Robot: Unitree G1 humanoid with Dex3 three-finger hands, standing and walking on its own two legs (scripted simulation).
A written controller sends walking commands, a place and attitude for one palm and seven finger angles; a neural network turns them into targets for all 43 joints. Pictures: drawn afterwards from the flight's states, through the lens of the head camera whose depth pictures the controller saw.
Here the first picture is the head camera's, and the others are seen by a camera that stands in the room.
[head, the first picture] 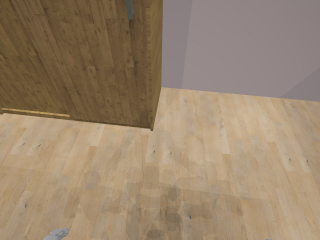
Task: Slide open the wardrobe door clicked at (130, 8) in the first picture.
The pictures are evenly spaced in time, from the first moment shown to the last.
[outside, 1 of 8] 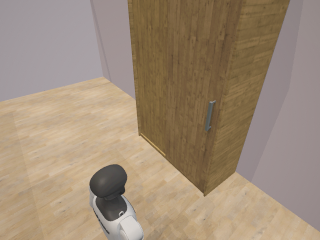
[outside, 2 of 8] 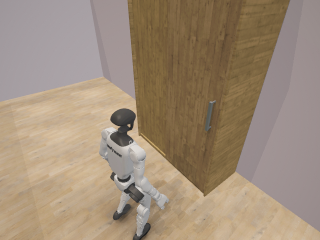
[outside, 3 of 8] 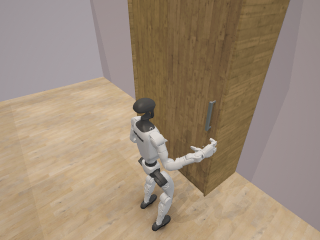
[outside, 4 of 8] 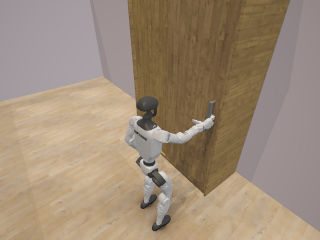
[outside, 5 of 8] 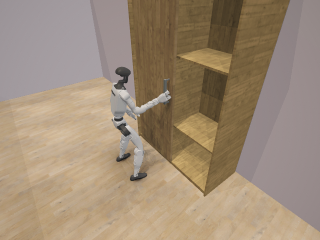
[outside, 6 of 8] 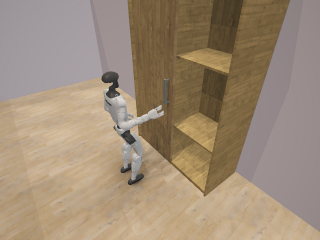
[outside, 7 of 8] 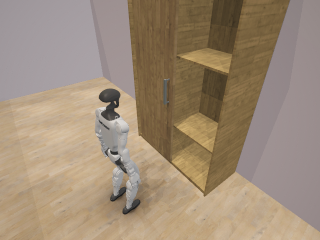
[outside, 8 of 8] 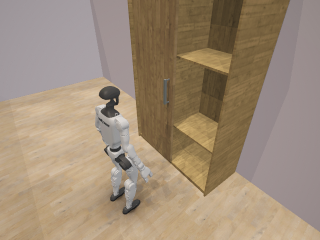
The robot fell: no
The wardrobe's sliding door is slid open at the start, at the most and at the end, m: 0.00 0.56 0.56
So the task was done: yes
